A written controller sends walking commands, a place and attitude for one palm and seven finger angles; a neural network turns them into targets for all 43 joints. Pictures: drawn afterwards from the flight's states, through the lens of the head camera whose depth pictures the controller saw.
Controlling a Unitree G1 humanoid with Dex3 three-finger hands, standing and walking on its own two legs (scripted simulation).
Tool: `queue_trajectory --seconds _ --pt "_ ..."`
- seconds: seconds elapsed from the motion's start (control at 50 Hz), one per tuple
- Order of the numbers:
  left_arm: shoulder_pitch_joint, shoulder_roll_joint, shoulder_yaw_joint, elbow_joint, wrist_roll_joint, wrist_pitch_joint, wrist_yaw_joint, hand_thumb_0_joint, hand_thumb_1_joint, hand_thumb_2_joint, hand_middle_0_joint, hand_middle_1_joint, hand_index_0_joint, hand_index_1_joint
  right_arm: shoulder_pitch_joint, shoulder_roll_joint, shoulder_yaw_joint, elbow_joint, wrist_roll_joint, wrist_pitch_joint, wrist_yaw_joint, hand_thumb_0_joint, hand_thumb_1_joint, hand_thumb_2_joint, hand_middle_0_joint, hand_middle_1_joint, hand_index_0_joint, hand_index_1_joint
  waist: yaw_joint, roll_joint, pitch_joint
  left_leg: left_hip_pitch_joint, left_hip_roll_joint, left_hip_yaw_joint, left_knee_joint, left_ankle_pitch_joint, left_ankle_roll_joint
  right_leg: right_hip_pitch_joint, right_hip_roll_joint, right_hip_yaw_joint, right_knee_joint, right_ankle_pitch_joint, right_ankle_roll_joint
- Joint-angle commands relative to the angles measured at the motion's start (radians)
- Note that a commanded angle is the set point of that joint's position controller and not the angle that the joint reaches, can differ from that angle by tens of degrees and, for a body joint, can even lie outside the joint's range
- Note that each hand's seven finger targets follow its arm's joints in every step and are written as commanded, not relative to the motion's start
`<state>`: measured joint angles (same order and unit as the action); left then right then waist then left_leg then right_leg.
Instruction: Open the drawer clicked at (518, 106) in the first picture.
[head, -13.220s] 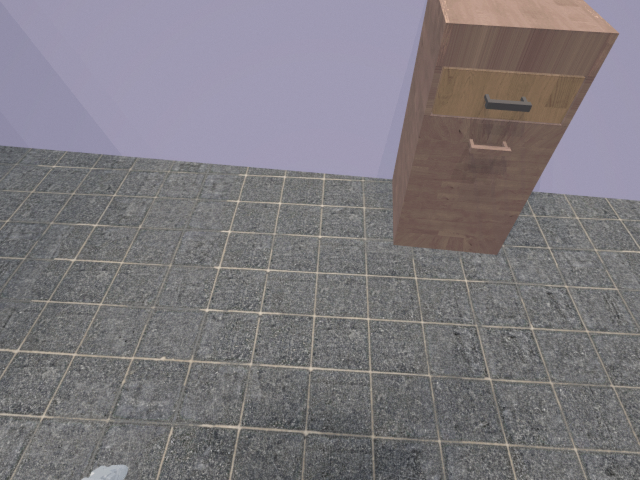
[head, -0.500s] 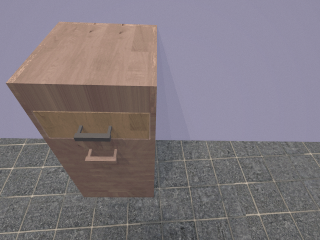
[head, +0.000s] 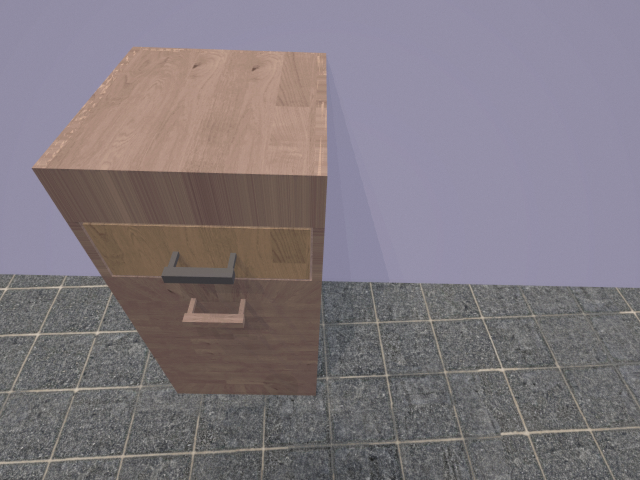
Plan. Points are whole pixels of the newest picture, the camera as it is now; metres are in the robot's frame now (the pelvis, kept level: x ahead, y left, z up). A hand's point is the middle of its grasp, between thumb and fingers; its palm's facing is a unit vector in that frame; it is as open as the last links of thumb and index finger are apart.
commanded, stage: look again from close up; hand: left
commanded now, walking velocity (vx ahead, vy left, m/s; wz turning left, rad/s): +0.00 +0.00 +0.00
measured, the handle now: (201, 266) +0.47 +0.25 -0.08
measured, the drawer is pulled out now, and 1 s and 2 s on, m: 0.00 0.00 0.00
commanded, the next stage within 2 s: raise the hand with hooked fingers in 0.52 s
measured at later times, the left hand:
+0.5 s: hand out of the picture -0.03 +0.15 -0.18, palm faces +0.03 -0.98 -0.17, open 7.3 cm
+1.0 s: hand (201, 450) +0.17 +0.16 -0.06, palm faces +0.00 -0.21 -0.98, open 8.3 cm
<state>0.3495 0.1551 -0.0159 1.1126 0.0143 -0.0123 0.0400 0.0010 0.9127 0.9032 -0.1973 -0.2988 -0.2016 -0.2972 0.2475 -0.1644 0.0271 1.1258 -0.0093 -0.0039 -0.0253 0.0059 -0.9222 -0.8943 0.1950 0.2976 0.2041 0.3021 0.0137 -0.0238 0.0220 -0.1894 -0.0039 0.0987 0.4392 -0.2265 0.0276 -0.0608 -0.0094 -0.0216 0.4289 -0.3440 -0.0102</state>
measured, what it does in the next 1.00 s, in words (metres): shifts its weight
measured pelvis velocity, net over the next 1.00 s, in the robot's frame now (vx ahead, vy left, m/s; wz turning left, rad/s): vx -0.05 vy -0.02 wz -0.02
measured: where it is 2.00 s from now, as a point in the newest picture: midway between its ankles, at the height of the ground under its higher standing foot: outside the picture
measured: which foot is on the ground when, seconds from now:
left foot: down 0.00-1.00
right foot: down 0.00-1.00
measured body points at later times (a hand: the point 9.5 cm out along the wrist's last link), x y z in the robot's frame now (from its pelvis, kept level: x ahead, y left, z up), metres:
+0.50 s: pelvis -0.01 +0.00 +0.00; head +0.00 +0.00 +0.45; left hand -0.03 +0.21 -0.16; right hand -0.01 -0.22 -0.16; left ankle +0.01 +0.10 -0.74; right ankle -0.07 -0.11 -0.74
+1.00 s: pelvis -0.05 -0.02 -0.04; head -0.03 -0.05 +0.41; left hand +0.16 +0.17 -0.01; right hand +0.19 -0.27 -0.11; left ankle +0.01 +0.10 -0.74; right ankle -0.07 -0.11 -0.74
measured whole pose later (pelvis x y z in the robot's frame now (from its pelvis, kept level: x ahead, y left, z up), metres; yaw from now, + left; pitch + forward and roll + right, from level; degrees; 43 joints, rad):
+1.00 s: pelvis -0.05 -0.02 -0.04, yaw -1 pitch +10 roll +3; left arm 0.32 0.24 -0.14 0.12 1.06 -0.03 0.45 0.01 0.68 0.80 -0.21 -0.46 -0.22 -0.46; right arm 0.07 -0.27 -0.06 0.56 -0.04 0.02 0.03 0.01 -0.92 -0.89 0.19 0.30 0.20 0.30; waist 0.06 0.00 -0.17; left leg -0.67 0.04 0.12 0.80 -0.31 0.00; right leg -0.60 0.01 0.01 0.91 -0.49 -0.05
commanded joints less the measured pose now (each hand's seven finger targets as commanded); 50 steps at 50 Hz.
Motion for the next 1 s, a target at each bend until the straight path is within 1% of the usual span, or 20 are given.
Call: queue_trajectory --seconds 0.0,0.24,0.58,0.6,0.62,0.64,0.66,0.68,0.7,0.72,0.74,0.76,0.78,0.8,0.82,0.84,0.86,0.92,0.96,0.98 --pt "0.086 0.085 0.013 -0.018 -0.002 -0.011 0.009 0.0 0.9 0.9 -0.2 -0.3 -0.2 -0.3 0.051 -0.101 -0.017 -0.024 0.0 -0.016 -0.002 0.0 -0.9 -0.9 0.2 0.3 0.2 0.3 -0.008 0.014 0.052 0.069 0.118 -0.115 -0.066 0.205 0.022 -0.135 -0.092 0.068 -0.09 0.215 -0.016" --pt "0.097 0.073 0.012 -0.012 -0.003 -0.01 0.009 0.0 0.9 0.9 -0.2 -0.3 -0.2 -0.3 0.078 -0.086 -0.017 -0.015 -0.001 -0.016 -0.001 0.0 -0.9 -0.9 0.2 0.3 0.2 0.3 -0.005 0.022 0.068 0.048 0.117 -0.12 -0.086 0.143 0.019 -0.155 -0.091 0.074 -0.096 0.159 -0.021" --pt "0.107 0.059 0.014 -0.012 -0.001 -0.013 0.011 0.0 0.9 0.9 -0.2 -0.3 -0.2 -0.3 0.099 -0.07 -0.018 -0.011 -0.001 -0.018 -0.004 0.0 -0.9 -0.9 0.2 0.3 0.2 0.3 -0.005 0.02 0.053 0.06 0.12 -0.11 -0.067 0.201 0.019 -0.153 -0.09 0.072 -0.089 0.214 -0.023" --pt "0.115 0.089 0.011 -0.007 0.02 -0.044 0.038 0.0 0.9 0.9 -0.2 -0.3 -0.2 -0.3 0.008 -0.101 -0.025 -0.089 0.005 -0.03 0.008 0.0 -0.9 -0.9 0.2 0.3 0.2 0.3 0.009 -0.011 0.136 -0.076 0.115 -0.098 0.15 0.245 -0.011 -0.21 -0.131 0.133 -0.12 0.531 0.003" --pt "-0.627 0.328 -0.09 -1.512 0.101 -0.198 0.038 0.0 0.877 0.89 -0.202 -0.315 -0.202 -0.315 0.031 -0.238 -0.045 -0.443 0.076 -0.16 -0.044 0.0 -0.9 -0.9 0.2 0.3 0.2 0.3 -0.082 0.23 -0.342 0.227 0.018 -0.056 -0.005 0.337 0.031 -0.188 -0.023 0.126 0.027 0.495 -0.043" --pt "-0.274 0.312 0.013 -1.256 0.119 -0.145 0.125 0.0 0.853 0.88 -0.203 -0.33 -0.203 -0.33 -0.052 -0.188 -0.043 -0.371 0.055 -0.25 -0.092 0.0 -0.9 -0.9 0.2 0.3 0.2 0.3 -0.004 0.369 -0.366 0.315 0.06 -0.083 0.022 0.435 0.016 -0.231 -0.006 0.033 0.104 0.256 -0.047" --pt "-0.017 0.187 -0.054 -1.177 0.11 -0.01 0.173 0.0 0.83 0.87 -0.205 -0.345 -0.205 -0.345 -0.046 -0.152 -0.064 -0.38 0.083 -0.287 -0.089 0.0 -0.9 -0.9 0.2 0.3 0.2 0.3 -0.022 0.262 -0.222 0.168 0.059 -0.095 -0.004 0.321 0.002 -0.323 0.009 -0.011 0.119 0.111 -0.025" --pt "0.032 0.074 -0.129 -1.12 0.172 0.034 0.183 0.0 0.807 0.86 -0.207 -0.36 -0.207 -0.36 -0.044 -0.139 -0.064 -0.374 0.09 -0.295 -0.087 0.0 -0.9 -0.9 0.2 0.3 0.2 0.3 -0.031 0.142 -0.168 0.087 0.063 -0.092 0.024 0.276 0.011 -0.316 0.006 -0.032 0.118 0.138 -0.019" --pt "-0.036 0.094 -0.156 -1.23 0.232 0.027 0.205 0.0 0.783 0.85 -0.208 -0.375 -0.208 -0.375 -0.082 -0.178 -0.068 -0.447 0.076 -0.307 -0.079 0.0 -0.9 -0.9 0.2 0.3 0.2 0.3 -0.041 0.092 -0.087 0.012 0.044 -0.104 0.053 0.185 0.016 -0.37 0.01 -0.018 0.098 0.154 -0.019" --pt "-0.038 0.149 -0.15 -1.232 0.35 0.027 0.239 0.0 0.76 0.84 -0.21 -0.39 -0.21 -0.39 -0.077 -0.214 -0.072 -0.451 0.044 -0.304 -0.075 0.0 -0.9 -0.9 0.2 0.3 0.2 0.3 -0.07 0.048 -0.14 -0.008 0.035 -0.109 0.099 0.158 0.024 -0.428 0.02 -0.014 0.119 0.145 -0.022" --pt "-0.003 0.111 -0.191 -1.182 0.452 0.037 0.268 0.0 0.737 0.83 -0.212 -0.405 -0.212 -0.405 -0.071 -0.206 -0.07 -0.482 0.021 -0.29 -0.063 0.0 -0.9 -0.9 0.2 0.3 0.2 0.3 -0.075 -0.01 -0.146 -0.049 0.029 -0.118 0.145 0.165 0.027 -0.483 0.027 -0.034 0.153 0.135 -0.021" --pt "-0.014 0.093 -0.219 -1.146 0.565 0.046 0.299 0.0 0.713 0.82 -0.213 -0.42 -0.213 -0.42 -0.081 -0.204 -0.077 -0.525 0.01 -0.266 -0.047 0.0 -0.9 -0.9 0.2 0.3 0.2 0.3 -0.076 -0.027 -0.152 -0.098 0.012 -0.12 0.185 0.129 0.018 -0.534 0.031 -0.024 0.172 0.087 -0.023" --pt "0.005 0.117 -0.189 -1.067 0.697 0.051 0.336 0.0 0.69 0.81 -0.215 -0.435 -0.215 -0.435 -0.092 -0.203 -0.091 -0.541 -0.016 -0.232 -0.035 0.0 -0.9 -0.9 0.2 0.3 0.2 0.3 -0.046 -0.089 -0.179 -0.153 0.003 -0.114 0.218 0.102 0.009 -0.566 0.04 -0.021 0.191 0.04 -0.029" --pt "0.096 0.109 -0.175 -1.015 0.798 0.053 0.366 0.0 0.667 0.8 -0.217 -0.45 -0.217 -0.45 -0.125 -0.202 -0.103 -0.575 -0.035 -0.194 -0.019 0.0 -0.9 -0.9 0.2 0.3 0.2 0.3 -0.003 -0.143 -0.172 -0.222 -0.004 -0.106 0.234 0.07 0.0 -0.584 0.044 -0.004 0.204 0.002 -0.037" --pt "0.181 0.097 -0.174 -0.954 0.883 0.049 0.384 0.0 0.643 0.79 -0.218 -0.465 -0.218 -0.465 -0.162 -0.199 -0.108 -0.597 -0.048 -0.155 0.001 0.0 -0.9 -0.9 0.2 0.3 0.2 0.3 0.036 -0.195 -0.158 -0.284 -0.011 -0.095 0.253 0.051 -0.002 -0.584 0.042 0.028 0.213 0.012 -0.047" --pt "0.24 0.101 -0.156 -0.927 0.944 0.041 0.392 0.0 0.62 0.78 -0.22 -0.48 -0.22 -0.48 -0.188 -0.194 -0.109 -0.62 -0.051 -0.111 0.022 0.0 -0.9 -0.9 0.2 0.3 0.2 0.3 0.069 -0.237 -0.147 -0.343 -0.014 -0.086 0.268 0.029 -0.005 -0.572 0.032 0.057 0.22 0.036 -0.055" --pt "0.254 0.145 -0.101 -0.931 0.993 0.024 0.397 0.0 0.597 0.77 -0.222 -0.495 -0.222 -0.495 -0.207 -0.186 -0.11 -0.635 -0.043 -0.071 0.044 0.0 -0.9 -0.9 0.2 0.3 0.2 0.3 0.105 -0.232 -0.178 -0.381 -0.019 -0.08 0.28 0.045 -0.009 -0.526 0.027 0.1 0.241 0.109 -0.067" --pt "0.198 0.248 -0.011 -1.061 1.08 -0.011 0.44 0.0 0.527 0.74 -0.227 -0.54 -0.227 -0.54 -0.262 -0.17 -0.095 -0.719 -0.032 0.002 0.077 0.0 -0.9 -0.9 0.2 0.3 0.2 0.3 0.138 -0.115 -0.273 -0.399 -0.035 -0.055 0.312 0.066 -0.013 -0.47 0.019 0.124 0.307 0.204 -0.067" --pt "0.106 0.34 0.075 -1.147 1.123 -0.008 0.491 0.0 0.48 0.72 -0.23 -0.57 -0.23 -0.57 -0.279 -0.163 -0.092 -0.74 -0.03 0.038 0.078 0.0 -0.9 -0.9 0.2 0.3 0.2 0.3 0.142 0.005 -0.309 -0.364 -0.042 -0.055 0.333 0.077 -0.015 -0.483 0.024 0.145 0.32 0.192 -0.072" --pt "0.011 0.323 0.049 -1.216 1.136 0.009 0.515 0.0 0.457 0.71 -0.232 -0.585 -0.232 -0.585 -0.288 -0.162 -0.093 -0.761 -0.041 0.053 0.078 0.0 -0.9 -0.9 0.2 0.3 0.2 0.3 0.12 0.041 -0.331 -0.321 -0.044 -0.059 0.346 0.071 -0.011 -0.525 0.026 0.165 0.308 0.145 -0.072"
